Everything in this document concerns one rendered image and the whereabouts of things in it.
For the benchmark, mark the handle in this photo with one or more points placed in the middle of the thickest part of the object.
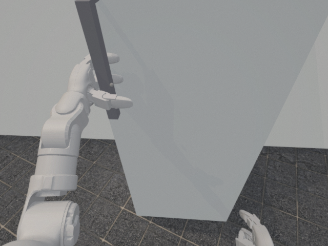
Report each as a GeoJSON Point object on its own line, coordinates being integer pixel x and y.
{"type": "Point", "coordinates": [91, 27]}

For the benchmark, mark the robot left upper arm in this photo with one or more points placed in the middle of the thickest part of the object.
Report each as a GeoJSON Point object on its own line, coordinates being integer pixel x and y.
{"type": "Point", "coordinates": [49, 223]}

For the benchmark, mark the robot left forearm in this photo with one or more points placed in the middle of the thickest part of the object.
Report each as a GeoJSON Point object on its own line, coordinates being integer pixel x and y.
{"type": "Point", "coordinates": [55, 171]}

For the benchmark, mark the left robot hand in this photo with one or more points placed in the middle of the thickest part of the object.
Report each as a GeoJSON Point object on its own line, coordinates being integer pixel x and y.
{"type": "Point", "coordinates": [82, 80]}

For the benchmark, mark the fridge door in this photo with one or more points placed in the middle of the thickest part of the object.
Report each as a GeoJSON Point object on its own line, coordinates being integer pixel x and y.
{"type": "Point", "coordinates": [207, 79]}

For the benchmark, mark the right robot hand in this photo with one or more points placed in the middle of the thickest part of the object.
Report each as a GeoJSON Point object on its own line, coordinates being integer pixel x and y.
{"type": "Point", "coordinates": [259, 236]}

